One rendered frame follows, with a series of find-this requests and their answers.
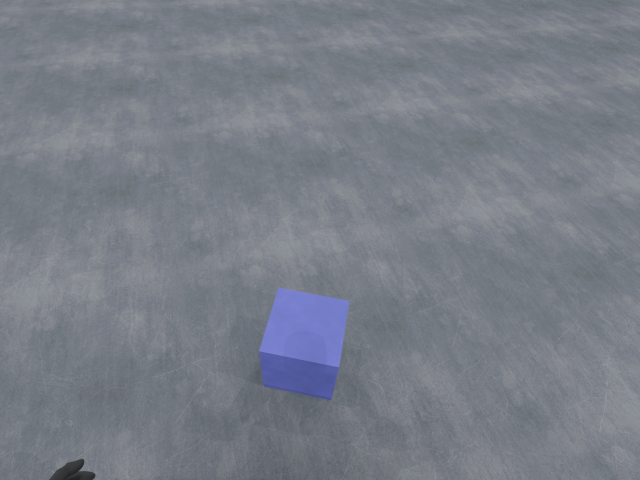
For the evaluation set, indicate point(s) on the carton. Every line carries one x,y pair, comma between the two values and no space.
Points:
302,344

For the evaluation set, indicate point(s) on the robot left hand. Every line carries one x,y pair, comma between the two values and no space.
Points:
70,471

